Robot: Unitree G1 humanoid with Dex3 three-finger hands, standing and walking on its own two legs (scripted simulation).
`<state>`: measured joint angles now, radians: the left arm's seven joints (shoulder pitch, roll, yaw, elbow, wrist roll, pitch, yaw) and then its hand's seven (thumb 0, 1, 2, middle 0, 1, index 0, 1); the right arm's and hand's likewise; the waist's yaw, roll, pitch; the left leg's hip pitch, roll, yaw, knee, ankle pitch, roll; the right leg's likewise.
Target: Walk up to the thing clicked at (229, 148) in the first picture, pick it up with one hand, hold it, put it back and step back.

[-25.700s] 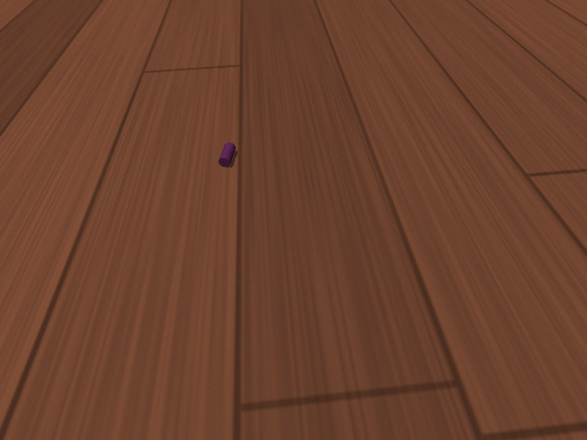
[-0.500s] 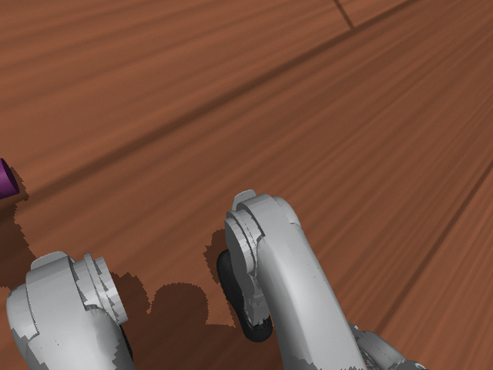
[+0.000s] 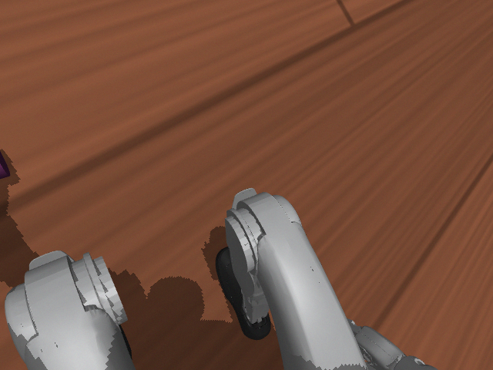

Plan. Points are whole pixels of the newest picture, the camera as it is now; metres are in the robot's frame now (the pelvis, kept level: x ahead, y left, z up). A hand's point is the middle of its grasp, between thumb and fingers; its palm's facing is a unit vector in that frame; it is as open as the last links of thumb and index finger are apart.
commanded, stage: open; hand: left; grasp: from above
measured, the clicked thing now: out of the picture +0.46 +0.33 -0.27
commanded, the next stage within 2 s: withdraw in 0.30 s
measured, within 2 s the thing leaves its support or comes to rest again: neither
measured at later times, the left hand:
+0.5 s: hand out of the picture +0.43 +0.31 -0.23, palm faces -0.42 -0.18 -0.89, open 13.2 cm
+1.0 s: hand out of the picture +0.43 +0.34 -0.05, palm faces -0.42 -0.12 -0.90, open 13.7 cm
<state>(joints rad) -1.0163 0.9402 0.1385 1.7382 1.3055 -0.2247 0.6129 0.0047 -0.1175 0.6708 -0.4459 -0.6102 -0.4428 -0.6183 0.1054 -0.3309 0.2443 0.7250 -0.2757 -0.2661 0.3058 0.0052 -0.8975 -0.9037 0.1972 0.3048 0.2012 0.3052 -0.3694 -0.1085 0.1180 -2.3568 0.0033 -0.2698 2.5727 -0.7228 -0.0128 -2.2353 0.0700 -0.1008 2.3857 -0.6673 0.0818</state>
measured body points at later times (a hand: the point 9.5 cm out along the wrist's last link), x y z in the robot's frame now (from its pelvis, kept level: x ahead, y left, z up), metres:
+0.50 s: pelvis +0.00 +0.00 +0.00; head +0.26 +0.12 +0.34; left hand +0.45 +0.32 -0.18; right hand +0.05 -0.26 -0.06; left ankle +0.06 +0.13 -0.26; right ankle +0.12 -0.14 -0.26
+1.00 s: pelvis +0.00 -0.01 +0.07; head +0.19 +0.07 +0.46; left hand +0.44 +0.35 +0.01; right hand +0.12 -0.27 -0.04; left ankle +0.06 +0.13 -0.26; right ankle +0.12 -0.14 -0.26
